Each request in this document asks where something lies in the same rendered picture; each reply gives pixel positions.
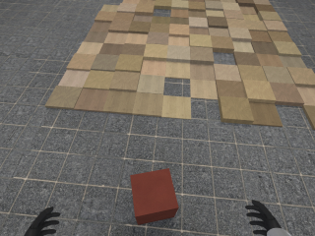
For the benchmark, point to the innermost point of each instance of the left robot hand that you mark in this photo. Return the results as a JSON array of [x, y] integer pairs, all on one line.
[[39, 223]]

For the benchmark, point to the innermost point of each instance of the right robot hand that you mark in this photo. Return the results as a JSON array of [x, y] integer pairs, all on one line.
[[269, 222]]

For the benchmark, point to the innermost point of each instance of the carton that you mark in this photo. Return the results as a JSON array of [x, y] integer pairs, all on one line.
[[154, 196]]

